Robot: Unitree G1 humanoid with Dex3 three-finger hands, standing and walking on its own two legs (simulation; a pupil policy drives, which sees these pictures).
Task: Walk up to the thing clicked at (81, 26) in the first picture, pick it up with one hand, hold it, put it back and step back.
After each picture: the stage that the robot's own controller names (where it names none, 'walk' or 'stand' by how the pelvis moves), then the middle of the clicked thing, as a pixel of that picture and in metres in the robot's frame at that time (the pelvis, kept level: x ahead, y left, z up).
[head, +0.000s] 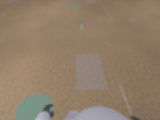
stand; (81, 27) +2.26 +0.30 -0.72
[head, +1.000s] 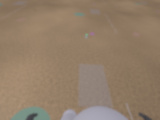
walk; (86, 36) +2.13 +0.11 -0.70
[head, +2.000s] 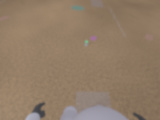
walk; (86, 43) +1.45 +0.03 -0.71
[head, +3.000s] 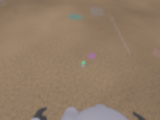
walk; (83, 64) +0.92 +0.07 -0.72
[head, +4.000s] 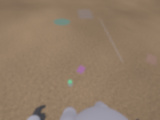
walk; (70, 83) +0.54 +0.22 -0.71
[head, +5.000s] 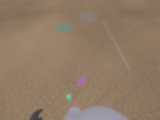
walk; (69, 97) +0.34 +0.27 -0.70
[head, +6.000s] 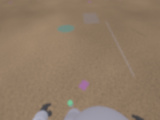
stand; (70, 103) +0.26 +0.24 -0.72
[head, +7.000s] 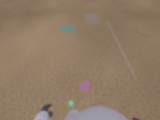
stand; (71, 103) +0.26 +0.22 -0.72
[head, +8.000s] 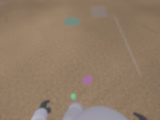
stand; (73, 97) +0.30 +0.20 -0.70
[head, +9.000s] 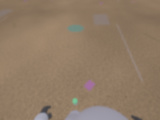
stand; (75, 101) +0.30 +0.18 -0.72
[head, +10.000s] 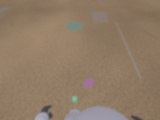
stand; (74, 99) +0.31 +0.19 -0.72
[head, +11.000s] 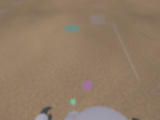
stand; (73, 102) +0.29 +0.20 -0.72
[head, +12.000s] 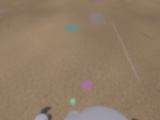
stand; (73, 102) +0.29 +0.20 -0.73
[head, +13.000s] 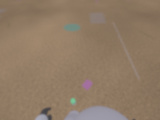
stand; (73, 101) +0.29 +0.20 -0.73
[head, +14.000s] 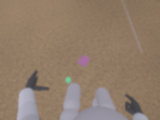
go down; (68, 80) +0.33 +0.21 -0.54
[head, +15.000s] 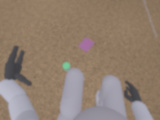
go down; (66, 67) +0.37 +0.24 -0.32
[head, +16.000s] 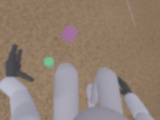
close in; (49, 63) +0.34 +0.27 -0.24
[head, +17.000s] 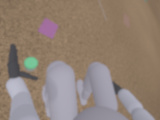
close; (30, 64) +0.33 +0.28 -0.21
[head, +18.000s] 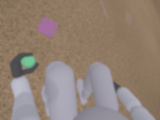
close; (29, 63) +0.33 +0.29 -0.21
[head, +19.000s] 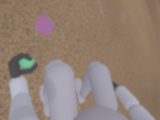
lift; (26, 63) +0.33 +0.29 -0.21
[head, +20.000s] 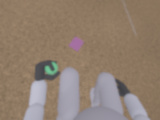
lift; (51, 70) +0.28 +0.27 -0.07
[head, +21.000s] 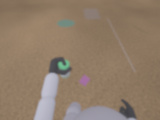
lift; (64, 69) +0.33 +0.18 +0.05
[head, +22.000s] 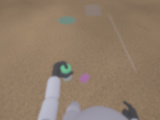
hold; (66, 72) +0.32 +0.18 +0.00
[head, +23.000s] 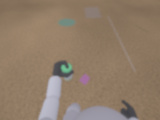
hold; (67, 72) +0.33 +0.17 +0.01
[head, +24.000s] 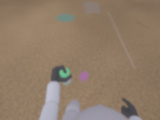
crouch; (65, 76) +0.30 +0.18 -0.03
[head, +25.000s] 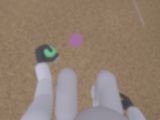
lower; (51, 55) +0.41 +0.26 -0.10
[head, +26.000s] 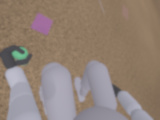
lower; (21, 57) +0.38 +0.30 -0.22
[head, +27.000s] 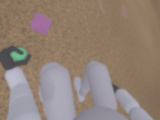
lower; (20, 57) +0.37 +0.31 -0.21
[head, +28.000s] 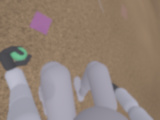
lower; (20, 57) +0.37 +0.31 -0.22
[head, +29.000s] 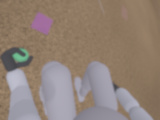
lower; (22, 58) +0.36 +0.31 -0.21
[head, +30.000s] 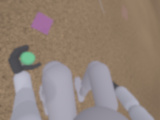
open; (27, 60) +0.35 +0.28 -0.22
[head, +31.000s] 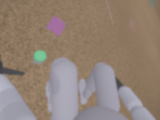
stand; (39, 57) +0.35 +0.26 -0.22
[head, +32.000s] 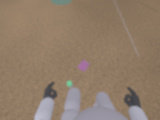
stand; (69, 84) +0.34 +0.22 -0.56
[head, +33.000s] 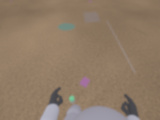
stand; (72, 99) +0.32 +0.20 -0.66
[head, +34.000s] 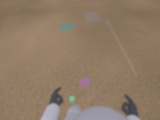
stand; (72, 99) +0.32 +0.21 -0.67
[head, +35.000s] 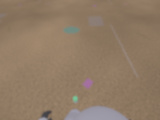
stand; (75, 99) +0.35 +0.19 -0.72
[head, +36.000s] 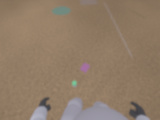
walk; (74, 84) +0.40 +0.18 -0.70
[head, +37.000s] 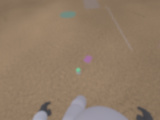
walk; (78, 71) +0.67 +0.24 -0.70
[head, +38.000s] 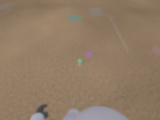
stand; (79, 62) +0.97 +0.19 -0.71
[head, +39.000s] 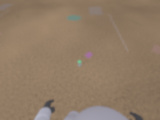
stand; (79, 63) +0.95 +0.20 -0.72
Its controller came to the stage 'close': yes
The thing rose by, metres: 0.71
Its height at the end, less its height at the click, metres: +0.00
